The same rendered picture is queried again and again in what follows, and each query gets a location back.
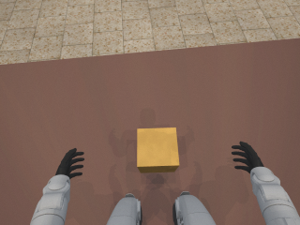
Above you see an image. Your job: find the carton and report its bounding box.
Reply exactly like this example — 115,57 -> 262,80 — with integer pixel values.
137,127 -> 180,173

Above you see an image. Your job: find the left robot forearm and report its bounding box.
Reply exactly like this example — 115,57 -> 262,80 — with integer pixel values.
30,174 -> 70,225

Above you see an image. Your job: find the right robot forearm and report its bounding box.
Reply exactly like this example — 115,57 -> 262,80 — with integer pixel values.
250,166 -> 300,225

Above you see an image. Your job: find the robot right thigh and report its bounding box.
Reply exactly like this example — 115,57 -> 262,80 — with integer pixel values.
175,194 -> 217,225

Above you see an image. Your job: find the robot left hand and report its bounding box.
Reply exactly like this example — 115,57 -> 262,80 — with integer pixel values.
55,148 -> 84,179

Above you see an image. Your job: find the robot thigh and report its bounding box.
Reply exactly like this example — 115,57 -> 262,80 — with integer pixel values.
175,194 -> 217,225
106,197 -> 141,225

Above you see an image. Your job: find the robot left thigh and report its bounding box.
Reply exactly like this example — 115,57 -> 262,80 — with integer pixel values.
106,197 -> 141,225

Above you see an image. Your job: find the robot right hand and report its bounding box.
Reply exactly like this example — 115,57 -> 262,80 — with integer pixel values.
232,142 -> 264,173

